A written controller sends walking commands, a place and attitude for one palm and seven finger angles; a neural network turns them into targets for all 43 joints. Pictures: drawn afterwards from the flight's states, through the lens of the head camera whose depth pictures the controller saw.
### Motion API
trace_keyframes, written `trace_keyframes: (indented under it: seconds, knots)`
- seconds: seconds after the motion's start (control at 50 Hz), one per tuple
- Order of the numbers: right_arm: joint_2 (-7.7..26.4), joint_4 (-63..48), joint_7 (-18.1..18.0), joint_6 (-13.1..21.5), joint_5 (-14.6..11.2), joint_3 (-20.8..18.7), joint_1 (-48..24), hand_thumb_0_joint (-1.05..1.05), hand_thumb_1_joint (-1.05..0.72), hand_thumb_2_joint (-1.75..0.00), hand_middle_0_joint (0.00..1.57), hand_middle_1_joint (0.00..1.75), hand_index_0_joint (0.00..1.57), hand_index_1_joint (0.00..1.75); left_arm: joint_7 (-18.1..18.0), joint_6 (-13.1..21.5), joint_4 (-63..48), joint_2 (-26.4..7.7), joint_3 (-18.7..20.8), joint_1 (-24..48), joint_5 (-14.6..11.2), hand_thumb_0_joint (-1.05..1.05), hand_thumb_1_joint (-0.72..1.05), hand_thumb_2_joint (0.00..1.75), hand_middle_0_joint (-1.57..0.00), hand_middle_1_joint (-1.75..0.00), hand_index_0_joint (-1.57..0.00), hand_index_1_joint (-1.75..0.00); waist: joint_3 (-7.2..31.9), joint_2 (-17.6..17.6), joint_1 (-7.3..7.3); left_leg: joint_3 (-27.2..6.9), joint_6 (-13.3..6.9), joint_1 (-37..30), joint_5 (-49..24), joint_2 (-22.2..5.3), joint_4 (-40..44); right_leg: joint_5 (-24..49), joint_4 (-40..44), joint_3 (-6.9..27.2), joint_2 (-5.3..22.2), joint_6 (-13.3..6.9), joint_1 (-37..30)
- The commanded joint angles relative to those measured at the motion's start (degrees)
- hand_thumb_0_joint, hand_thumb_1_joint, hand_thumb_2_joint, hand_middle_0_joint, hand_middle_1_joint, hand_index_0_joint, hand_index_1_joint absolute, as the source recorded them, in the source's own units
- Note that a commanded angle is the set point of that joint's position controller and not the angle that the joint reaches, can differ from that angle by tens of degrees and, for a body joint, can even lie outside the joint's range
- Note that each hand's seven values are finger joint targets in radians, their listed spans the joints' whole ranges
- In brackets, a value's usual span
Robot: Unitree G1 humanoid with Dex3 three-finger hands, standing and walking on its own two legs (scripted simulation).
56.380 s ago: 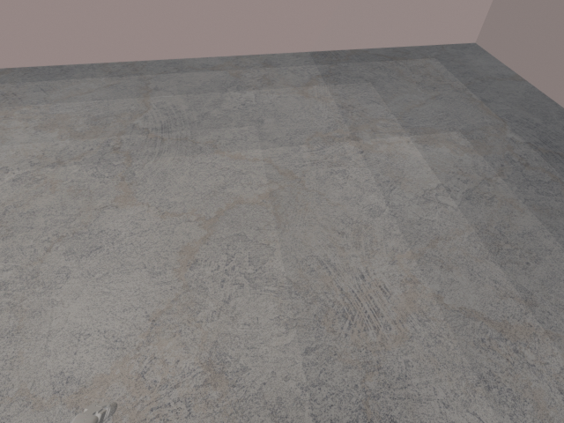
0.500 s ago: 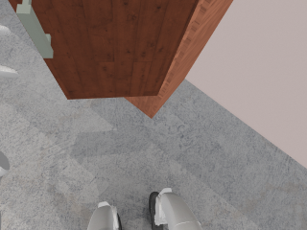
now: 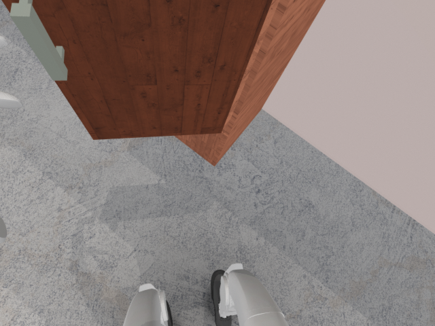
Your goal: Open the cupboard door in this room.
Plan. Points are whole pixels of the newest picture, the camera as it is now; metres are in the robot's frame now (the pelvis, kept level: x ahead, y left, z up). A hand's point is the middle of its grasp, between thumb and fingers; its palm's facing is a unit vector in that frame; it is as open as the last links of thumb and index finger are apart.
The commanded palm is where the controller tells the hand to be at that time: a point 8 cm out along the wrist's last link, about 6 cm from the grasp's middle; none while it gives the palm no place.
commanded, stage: move the hooked fingers beside the handle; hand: left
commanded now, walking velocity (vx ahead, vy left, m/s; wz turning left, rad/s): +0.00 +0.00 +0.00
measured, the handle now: (44, 36) +0.58 +0.21 +0.07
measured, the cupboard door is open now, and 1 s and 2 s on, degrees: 45 45 45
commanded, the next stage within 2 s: slide the fingers in behind the handle in 0.10 s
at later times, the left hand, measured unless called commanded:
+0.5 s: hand (1, 64) +0.52 +0.26 +0.07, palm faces -0.02 -1.00 -0.01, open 14.0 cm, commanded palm +0.51 +0.30 +0.07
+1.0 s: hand (28, 66) +0.52 +0.23 +0.07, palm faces +0.00 -1.00 -0.01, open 14.0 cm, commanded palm +0.50 +0.27 +0.07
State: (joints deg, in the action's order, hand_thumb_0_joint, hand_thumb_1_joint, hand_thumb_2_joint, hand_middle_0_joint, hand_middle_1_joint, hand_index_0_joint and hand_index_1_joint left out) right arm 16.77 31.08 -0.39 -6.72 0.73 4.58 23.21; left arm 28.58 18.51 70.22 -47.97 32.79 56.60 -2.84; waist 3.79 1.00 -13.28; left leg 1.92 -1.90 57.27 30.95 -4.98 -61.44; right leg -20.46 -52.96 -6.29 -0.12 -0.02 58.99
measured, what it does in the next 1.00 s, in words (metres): stands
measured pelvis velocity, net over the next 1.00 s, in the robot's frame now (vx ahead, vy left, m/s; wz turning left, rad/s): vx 0.00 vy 0.00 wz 0.01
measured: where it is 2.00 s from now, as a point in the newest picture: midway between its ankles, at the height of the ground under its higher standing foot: (194, 325)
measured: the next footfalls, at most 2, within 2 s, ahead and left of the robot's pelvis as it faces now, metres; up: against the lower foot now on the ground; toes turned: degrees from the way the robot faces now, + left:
none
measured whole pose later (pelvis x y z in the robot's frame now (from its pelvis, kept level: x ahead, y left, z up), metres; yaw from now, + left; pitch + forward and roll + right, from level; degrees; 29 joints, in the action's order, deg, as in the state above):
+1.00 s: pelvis +0.00 +0.00 +0.00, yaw +1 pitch +25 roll -4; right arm 16.1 32.9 0.6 -6.6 1.1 3.8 23.8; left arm 21.0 20.4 69.4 -37.3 27.1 55.5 -3.8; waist 5.0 1.3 -12.4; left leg 2.2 -2.0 54.8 30.3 -4.2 -60.3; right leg -20.3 -52.8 -5.7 0.4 0.1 56.9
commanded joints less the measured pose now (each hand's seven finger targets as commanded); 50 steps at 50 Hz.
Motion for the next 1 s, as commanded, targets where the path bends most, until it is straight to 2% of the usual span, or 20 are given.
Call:
trace_keyframes:
  seconds: [0.0,0.02,0.1,0.12,0.16,0.22,0.28,0.32,0.34,0.36,0.46,0.54,0.58,0.62,0.64,0.68,0.72,0.8,0.88,0.98]
  knots:
    - [11.64,-0.69,-1.32,0.34,0.12,-4.37,12.93,0.00,-0.90,-0.90,0.20,0.30,0.20,0.30,1.70,2.63,-11.39,-15.27,-0.78,22.58,-3.35,0.00,-0.50,0.30,-0.30,-1.20,-0.30,-1.20,30.54,12.51,-0.42,-5.01,0.23,-20.42,-36.51,1.96,5.90,21.92,2.38,3.49,-3.13,-1.04,-18.52]
    - [12.05,-0.23,-1.32,0.31,0.19,-4.53,13.15,0.00,-0.90,-0.90,0.20,0.30,0.20,0.30,1.81,2.62,-12.08,-17.47,0.89,22.80,-3.45,0.00,-0.50,0.30,-0.30,-1.20,-0.30,-1.20,32.27,12.63,0.17,-5.01,0.34,-20.65,-36.04,1.98,5.79,21.55,2.49,3.60,-3.13,-0.89,-18.95]
    - [11.76,0.32,-1.55,0.65,0.20,-4.14,13.16,0.00,-0.90,-0.90,0.20,0.30,0.20,0.30,1.54,2.72,-10.47,-16.71,-0.61,24.61,-2.88,0.00,-0.50,0.30,-0.30,-1.20,-0.30,-1.20,29.72,12.83,-0.80,-4.99,0.14,-18.66,-33.35,2.15,5.51,19.90,2.26,3.69,-3.07,-1.16,-17.40]
    - [11.74,0.74,-1.42,0.62,0.30,-4.08,13.16,0.00,-0.90,-0.90,0.20,0.30,0.20,0.30,1.39,2.83,-11.14,-16.88,-0.90,25.48,-2.54,0.00,-0.50,0.30,-0.30,-1.20,-0.30,-1.20,30.40,14.67,-0.53,-5.10,0.44,-19.54,-33.40,2.08,5.48,19.01,2.21,3.62,-3.03,-1.11,-16.44]
    - [11.88,0.52,-1.39,0.68,0.42,-4.15,13.26,0.00,-0.90,-0.90,0.20,0.30,0.20,0.30,0.85,2.86,-10.30,-18.32,0.15,23.52,-1.87,0.00,-0.50,0.30,-0.30,-1.20,-0.30,-1.20,30.64,13.69,-0.01,-5.20,0.44,-19.09,-33.25,2.11,5.37,18.61,2.08,3.55,-3.00,-1.18,-16.87]
    - [11.65,0.36,-1.16,0.69,0.40,-4.12,13.18,0.00,-0.90,-0.90,0.20,0.30,0.20,0.30,0.59,2.96,-11.23,-15.87,-1.27,23.86,-2.26,0.00,-0.50,0.30,-0.30,-1.20,-0.30,-1.20,31.78,15.76,-0.02,-5.49,0.84,-21.70,-35.18,1.93,5.46,18.38,1.90,3.19,-3.07,-1.24,-15.18]
    - [11.65,0.31,-1.09,0.62,0.41,-4.24,13.09,0.00,-0.90,-0.90,0.20,0.30,0.20,0.30,0.21,2.68,-11.52,-15.12,-1.49,23.65,-2.56,0.00,-0.50,0.30,-0.30,-1.20,-0.30,-1.20,31.40,13.80,-0.35,-5.55,0.69,-20.99,-34.64,1.87,5.62,18.52,2.16,3.13,-3.03,-1.04,-15.82]
    - [11.65,0.25,-0.87,0.63,0.51,-4.33,13.18,0.00,-0.90,-0.90,0.20,0.30,0.20,0.30,-0.03,3.05,-13.42,-14.65,-1.45,24.52,-2.76,0.00,-0.50,0.30,-0.30,-1.20,-0.30,-1.20,32.81,16.74,0.25,-6.15,1.35,-24.01,-37.26,1.64,5.74,18.15,1.84,2.75,-3.08,-1.30,-14.35]
    - [11.75,0.01,-0.80,0.54,0.66,-4.52,13.34,0.00,-0.90,-0.90,0.20,0.30,0.20,0.30,-0.48,3.24,-14.32,-15.77,-0.09,23.00,-2.69,0.00,-0.50,0.30,-0.30,-1.20,-0.30,-1.20,33.98,16.10,1.08,-6.32,1.47,-24.50,-38.56,1.64,5.79,18.82,1.80,2.69,-3.06,-1.33,-15.46]
    - [11.60,-0.07,-0.66,0.49,0.58,-4.62,13.29,0.00,-0.90,-0.90,0.20,0.30,0.20,0.30,-0.78,3.21,-15.02,-14.06,-1.23,22.25,-2.70,0.00,-0.50,0.30,-0.30,-1.20,-0.30,-1.20,34.26,16.33,0.89,-6.46,1.64,-25.79,-39.54,1.55,5.98,18.50,2.05,2.56,-3.06,-1.24,-14.60]
    - [11.30,0.19,-0.41,0.41,0.56,-4.59,12.99,0.00,-0.90,-0.90,0.20,0.30,0.20,0.30,-3.19,2.59,-12.69,-10.78,-2.79,23.01,-2.51,0.00,-0.50,0.30,-0.30,-1.20,-0.30,-1.20,29.23,13.43,0.02,-6.27,1.44,-23.05,-34.92,1.66,6.87,15.91,2.83,2.28,-3.18,-1.08,-13.35]
    - [11.08,0.17,-0.28,0.48,0.91,-4.92,13.55,0.00,-0.90,-0.90,0.20,0.30,0.20,0.30,-4.94,4.01,-15.76,-11.61,-1.61,22.88,-1.81,0.00,-0.50,0.30,-0.30,-1.20,-0.30,-1.20,33.16,15.45,1.09,-6.60,2.17,-26.59,-39.27,1.59,6.85,17.55,2.39,2.33,-3.10,-1.28,-14.16]
    - [10.74,0.00,0.13,0.56,0.93,-4.84,13.01,0.00,-0.90,-0.90,0.20,0.30,0.20,0.30,-5.38,4.21,-14.99,-8.67,-3.09,20.91,-1.95,0.00,-0.50,0.30,-0.30,-1.20,-0.30,-1.20,31.20,15.20,1.26,-6.41,2.31,-26.34,-38.64,1.54,7.15,16.79,2.72,2.18,-3.16,-1.35,-13.67]
    - [10.86,0.35,0.03,0.45,0.81,-4.84,13.07,0.00,-0.90,-0.90,0.20,0.30,0.20,0.30,-5.43,4.14,-13.67,-7.02,-4.38,22.03,-2.38,0.00,-0.50,0.30,-0.30,-1.20,-0.30,-1.20,29.11,12.64,0.05,-6.53,2.00,-25.16,-37.56,1.41,7.35,16.60,2.95,2.13,-3.26,-1.12,-13.21]
    - [10.94,0.44,-0.06,0.37,0.82,-4.93,13.10,0.00,-0.90,-0.90,0.20,0.30,0.20,0.30,-5.61,3.87,-12.58,-7.62,-3.63,21.89,-2.37,0.00,-0.50,0.30,-0.30,-1.20,-0.30,-1.20,28.38,11.43,0.15,-6.15,1.66,-23.49,-35.59,1.64,7.48,16.66,3.14,2.34,-3.18,-1.07,-14.31]
    - [10.95,0.08,-0.11,0.48,0.70,-4.88,13.02,0.00,-0.90,-0.90,0.20,0.30,0.20,0.30,-5.79,3.65,-11.99,-7.89,-3.38,21.48,-2.29,0.00,-0.50,0.30,-0.30,-1.20,-0.30,-1.20,28.65,10.14,0.46,-5.75,1.31,-21.55,-33.12,2.03,7.94,16.86,3.13,2.62,-3.10,-1.14,-16.34]
    - [10.81,0.11,-0.16,0.58,0.88,-5.02,13.24,0.00,-0.90,-0.90,0.20,0.30,0.20,0.30,-5.98,4.56,-14.03,-7.87,-3.27,22.07,-2.20,0.00,-0.50,0.30,-0.30,-1.20,-0.30,-1.20,30.45,12.24,1.02,-6.01,1.69,-23.76,-36.02,1.92,7.85,17.85,2.81,2.63,-2.96,-1.30,-16.27]
    - [10.40,-0.05,0.22,0.68,1.04,-5.26,13.20,0.00,-0.90,-0.90,0.20,0.30,0.20,0.30,-6.82,5.98,-16.32,-4.93,-4.46,21.09,-2.75,0.00,-0.50,0.30,-0.30,-1.20,-0.30,-1.20,31.56,12.22,1.13,-6.17,1.94,-25.85,-39.11,1.76,7.37,19.18,2.54,2.53,-3.16,-1.46,-16.00]
    - [10.44,0.27,0.17,0.64,0.79,-5.28,12.41,0.00,-0.90,-0.90,0.20,0.30,0.20,0.30,-7.45,5.43,-13.42,-4.84,-3.95,20.59,-2.83,0.00,-0.50,0.30,-0.30,-1.20,-0.30,-1.20,29.06,9.46,1.15,-4.93,1.15,-20.64,-31.86,2.46,7.95,18.15,3.17,3.18,-2.92,-1.21,-18.54]
    - [10.13,0.50,-0.16,1.23,0.85,-5.04,12.23,0.00,-0.90,-0.90,0.20,0.30,0.20,0.30,-8.55,5.74,-13.72,-5.43,-5.08,24.35,-1.23,0.00,-0.50,0.30,-0.30,-1.20,-0.30,-1.20,28.71,10.56,0.47,-4.50,0.64,-18.31,-28.44,2.87,7.92,17.59,2.96,3.95,-2.55,-1.16,-19.33]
